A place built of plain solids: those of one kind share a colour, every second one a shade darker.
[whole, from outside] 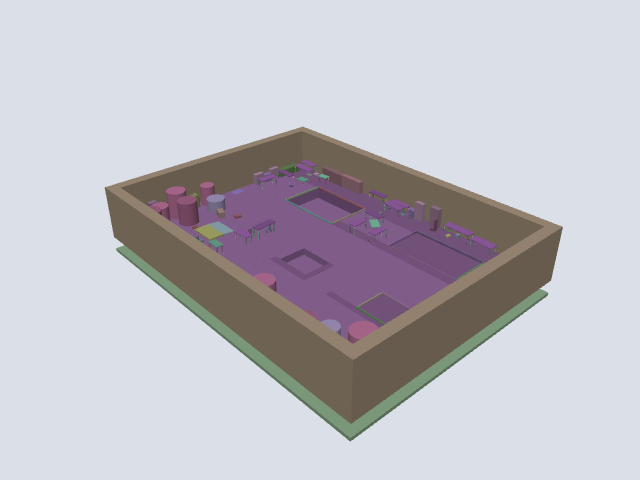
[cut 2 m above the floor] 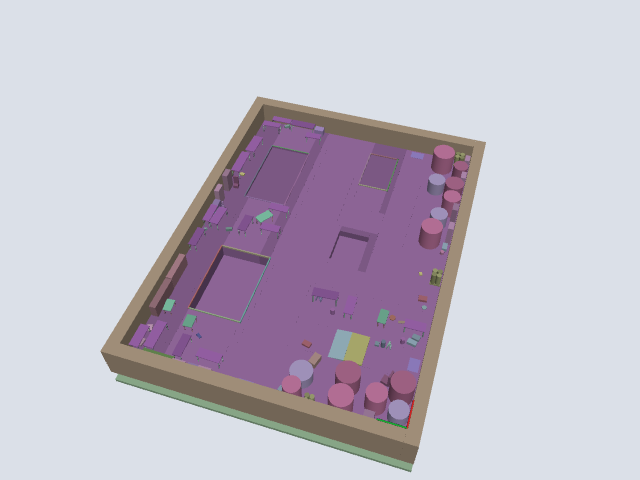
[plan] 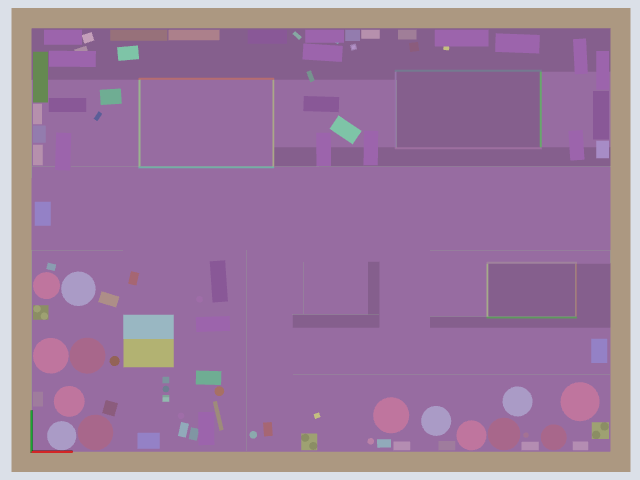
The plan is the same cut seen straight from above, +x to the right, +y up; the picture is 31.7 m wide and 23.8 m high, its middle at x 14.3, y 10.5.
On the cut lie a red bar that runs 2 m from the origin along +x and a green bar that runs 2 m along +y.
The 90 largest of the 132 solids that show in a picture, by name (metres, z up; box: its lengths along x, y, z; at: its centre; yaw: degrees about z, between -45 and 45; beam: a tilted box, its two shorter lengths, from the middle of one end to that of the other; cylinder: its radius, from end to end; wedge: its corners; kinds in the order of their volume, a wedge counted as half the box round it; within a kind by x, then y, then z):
{
 "floor_1": {"box": [4.55, 10.0, 1.0], "at": [2.27, 5.0, -0.5]},
 "floor_2": {"box": [5.4, 4.3, 2.1], "at": [2.7, 16.3, -1.05]},
 "floor_3": {"box": [2.5, 10.0, 1.0], "at": [5.8, 5.0, -0.5]},
 "floor_4": {"box": [6.54, 4.3, 0.97], "at": [8.67, 16.3, -1.61]},
 "floor_5": {"box": [3.6, 10.0, 1.0], "at": [8.85, 5.0, -0.5]},
 "floor_6": {"box": [18.1, 0.39, 2.1], "at": [9.05, 18.64, -1.05]},
 "floor_7": {"box": [2.3, 10.0, 1.0], "at": [11.8, 5.0, -0.5]},
 "floor_8": {"box": [0.55, 2.62, 2.1], "at": [13.22, 8.11, -1.05]},
 "floor_9": {"box": [28.7, 3.6, 1.0], "at": [14.35, 11.8, -0.5]},
 "floor_10": {"box": [28.7, 0.55, 2.1], "at": [14.35, 13.88, -1.05]},
 "floor_11": {"box": [28.7, 2.16, 2.1], "at": [14.35, 19.92, -1.05]},
 "floor_12": {"box": [6.16, 3.35, 2.1], "at": [15.02, 16.77, -1.05]},
 "floor_13": {"box": [3.18, 2.62, 1.46], "at": [15.09, 8.11, -1.37]},
 "floor_14": {"box": [4.3, 0.65, 2.1], "at": [15.1, 6.47, -1.05]},
 "floor_15": {"box": [4.3, 0.58, 2.1], "at": [15.1, 9.71, -1.05]},
 "floor_16": {"box": [0.57, 2.62, 2.1], "at": [16.96, 8.11, -1.05]},
 "floor_17": {"box": [2.5, 3.85, 1.0], "at": [18.5, 8.07, -0.5]},
 "floor_18": {"box": [16.76, 0.95, 2.1], "at": [20.32, 14.62, -1.05]},
 "floor_19": {"box": [15.75, 3.85, 1.0], "at": [20.82, 1.93, -0.5]},
 "floor_20": {"box": [15.75, 2.3, 1.0], "at": [20.82, 5.0, -0.5]},
 "floor_21": {"box": [2.9, 2.62, 2.1], "at": [21.2, 8.01, -1.05]},
 "floor_22": {"box": [7.1, 3.74, 1.93], "at": [21.65, 16.97, -1.14]},
 "floor_23": {"box": [8.95, 0.55, 2.1], "at": [24.23, 6.42, -1.05]},
 "floor_24": {"box": [8.95, 0.68, 2.1], "at": [24.23, 9.66, -1.05]},
 "floor_25": {"box": [4.3, 2.62, 2.1], "at": [24.8, 8.01, -1.05]},
 "floor_26": {"box": [3.5, 3.74, 2.1], "at": [26.95, 16.97, -1.05]},
 "floor_27": {"box": [1.75, 2.62, 2.1], "at": [27.82, 8.01, -1.05]},
 "wall_1": {"box": [1.0, 21.0, 5.0], "at": [-0.5, 10.5, 1.5]},
 "wall_2": {"box": [30.7, 1.0, 5.0], "at": [14.35, -0.5, 1.5]},
 "wall_3": {"box": [30.7, 1.0, 5.0], "at": [14.35, 21.5, 1.5]},
 "wall_4": {"box": [1.0, 21.0, 5.0], "at": [29.2, 10.5, 1.5]},
 "floor_base_1": {"box": [30.7, 23.0, 0.3], "at": [14.35, 10.5, -2.35]},
 "vat_1": {"cylinder": 0.67, "from": [0.74, 8.24, 0.0], "to": [0.74, 8.24, 1.93]},
 "vat_2": {"cylinder": 0.89, "from": [0.95, 4.76, 0.0], "to": [0.95, 4.76, 2.54]},
 "vat_3": {"cylinder": 0.77, "from": [1.87, 2.5, 0.0], "to": [1.87, 2.5, 2.06]},
 "vat_4": {"cylinder": 0.9, "from": [2.77, 4.76, 0.0], "to": [2.77, 4.76, 2.21]},
 "vat_5": {"cylinder": 0.89, "from": [3.17, 0.95, 0.0], "to": [3.17, 0.95, 2.63]},
 "vat_6": {"cylinder": 0.9, "from": [17.83, 1.81, 0.0], "to": [17.83, 1.81, 2.3]},
 "vat_7": {"cylinder": 0.74, "from": [21.81, 0.81, 0.0], "to": [21.81, 0.81, 1.93]},
 "vat_8": {"cylinder": 0.81, "from": [23.43, 0.88, 0.0], "to": [23.43, 0.88, 2.51]},
 "vat_9": {"cylinder": 0.65, "from": [25.89, 0.71, 0.0], "to": [25.89, 0.71, 1.92]},
 "vat_10": {"cylinder": 0.97, "from": [27.2, 2.48, 0.0], "to": [27.2, 2.48, 2.8]},
 "tank_low_1": {"cylinder": 0.72, "from": [1.5, 0.8, 0.0], "to": [1.5, 0.8, 1.22]},
 "tank_low_2": {"cylinder": 0.85, "from": [2.32, 8.08, 0.0], "to": [2.32, 8.08, 1.14]},
 "tank_low_3": {"cylinder": 0.74, "from": [20.06, 1.53, 0.0], "to": [20.06, 1.53, 1.3]},
 "tank_low_4": {"cylinder": 0.74, "from": [24.1, 2.5, 0.0], "to": [24.1, 2.5, 1.34]},
 "bar_rack_1": {"box": [2.83, 0.55, 1.22], "at": [5.32, 20.66, 0.61]},
 "bar_rack_2": {"box": [2.52, 0.52, 1.27], "at": [8.05, 20.67, 0.64]},
 "control_cabinet_1": {"box": [0.49, 0.73, 1.84], "at": [0.32, 2.61, 0.92]},
 "control_cabinet_2": {"box": [0.83, 0.44, 2.0], "at": [18.36, 0.29, 1.0]},
 "control_cabinet_3": {"box": [0.83, 0.47, 2.02], "at": [20.59, 0.3, 1.01]},
 "control_cabinet_4": {"box": [0.85, 0.43, 1.97], "at": [24.72, 0.28, 0.98]},
 "control_cabinet_5": {"box": [0.77, 0.44, 1.79], "at": [27.22, 0.29, 0.9]},
 "tool_cabinet_1": {"box": [0.45, 1.02, 1.08], "at": [0.29, 16.75, 0.54]},
 "tool_cabinet_2": {"box": [0.49, 1.02, 1.06], "at": [0.32, 14.71, 0.53]},
 "tool_cabinet_3": {"box": [0.92, 0.45, 1.74], "at": [16.8, 20.7, 0.87]},
 "tool_cabinet_4": {"box": [0.92, 0.49, 1.92], "at": [18.62, 20.68, 0.96]},
 "keg_stack_1": {"cylinder": 0.18, "from": [0.28, 6.73, 0.14], "to": [0.28, 6.73, 1.19]},
 "keg_stack_2": {"cylinder": 0.18, "from": [0.28, 7.09, 0.14], "to": [0.28, 7.09, 1.19]},
 "keg_stack_3": {"box": [0.77, 0.72, 0.19], "at": [0.46, 6.91, 0.05]},
 "keg_stack_4": {"cylinder": 0.18, "from": [0.64, 6.73, 0.14], "to": [0.64, 6.73, 1.19]},
 "keg_stack_5": {"cylinder": 0.18, "from": [0.64, 7.09, 0.14], "to": [0.64, 7.09, 1.19]},
 "keg_stack_6": {"cylinder": 0.2, "from": [13.56, 0.29, 0.14], "to": [13.56, 0.29, 1.21]},
 "keg_stack_7": {"cylinder": 0.2, "from": [13.56, 0.69, 0.14], "to": [13.56, 0.69, 1.21]},
 "keg_stack_8": {"box": [0.8, 0.84, 0.19], "at": [13.77, 0.49, 0.05]},
 "keg_stack_9": {"cylinder": 0.2, "from": [13.96, 0.29, 0.14], "to": [13.96, 0.29, 1.21]},
 "keg_stack_10": {"cylinder": 0.2, "from": [13.96, 0.69, 0.14], "to": [13.96, 0.69, 1.21]},
 "keg_stack_11": {"cylinder": 0.21, "from": [27.99, 0.84, 0.14], "to": [27.99, 0.84, 1.09]},
 "keg_stack_12": {"cylinder": 0.21, "from": [27.99, 1.26, 0.14], "to": [27.99, 1.26, 1.09]},
 "keg_stack_13": {"box": [0.86, 0.84, 0.19], "at": [28.2, 1.05, 0.05]},
 "keg_stack_14": {"cylinder": 0.21, "from": [28.41, 0.84, 0.14], "to": [28.41, 0.84, 1.09]},
 "keg_stack_15": {"cylinder": 0.21, "from": [28.41, 1.26, 0.14], "to": [28.41, 1.26, 1.09]},
 "board_stack_1": {"box": [0.74, 2.52, 0.69], "at": [0.44, 18.57, 0.34]},
 "offcut_bin_1": {"box": [0.63, 0.85, 0.73], "at": [0.39, 15.75, 0.36]},
 "offcut_bin_2": {"box": [0.73, 0.56, 0.78], "at": [15.92, 20.65, 0.39]},
 "offcut_bin_3": {"box": [0.63, 0.87, 0.7], "at": [28.32, 14.99, 0.35]},
 "workbench_top_1": {"box": [0.75, 1.86, 0.07], "at": [1.56, 14.89, 0.9], "yaw": -1.8},
 "workbench_top_2": {"box": [1.89, 0.75, 0.07], "at": [1.56, 20.55, 0.87]},
 "workbench_top_3": {"box": [2.32, 0.79, 0.07], "at": [2.03, 19.48, 0.84], "yaw": -0.4},
 "workbench_top_4": {"box": [0.77, 2.05, 0.06], "at": [9.28, 8.45, 0.96], "yaw": 3.9},
 "workbench_top_5": {"box": [1.96, 0.8, 0.07], "at": [14.43, 19.79, 0.88], "yaw": -3.7},
 "workbench_top_6": {"box": [2.68, 0.84, 0.07], "at": [21.32, 20.51, 0.93]},
 "workbench_top_7": {"box": [2.19, 0.92, 0.07], "at": [24.09, 20.25, 0.85], "yaw": -2.1},
 "workbench_top_8": {"box": [0.79, 2.4, 0.07], "at": [28.23, 16.69, 0.86]},
 "step_hump_1": {"box": [2.5, 1.4, 0.2], "at": [5.8, 4.89, 0.05]},
 "pump_skid_1": {"box": [0.93, 0.56, 0.58], "at": [3.83, 7.56, 0.29], "yaw": -17.0},
 "ramp_hump_ramp_1": {"wedge": [[4.55, 5.59, -0.05], [4.55, 5.59, 0.15], [4.55, 6.79, -0.05], [4.55, 6.79, 0.0], [7.05, 5.59, -0.05], [7.05, 5.59, 0.15], [7.05, 6.79, -0.05], [7.05, 6.79, 0.0]]},
 "hand_truck_1": {"box": [0.63, 0.68, 0.3], "at": [3.89, 2.16, 0.15], "yaw": -15.6},
 "low_kerb92N_1": {"box": [6.73, 0.1, 0.17], "at": [8.67, 18.5, 0.04]},
 "low_kerb92S_1": {"box": [6.73, 0.1, 0.17], "at": [8.67, 14.1, 0.04]}
}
